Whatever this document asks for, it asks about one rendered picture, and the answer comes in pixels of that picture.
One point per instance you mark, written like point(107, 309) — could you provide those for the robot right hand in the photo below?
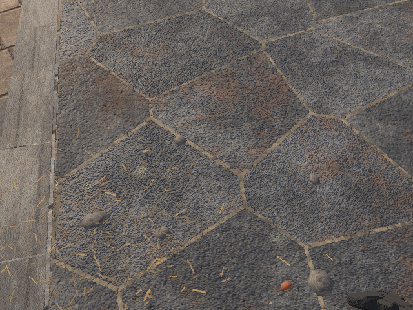
point(383, 300)

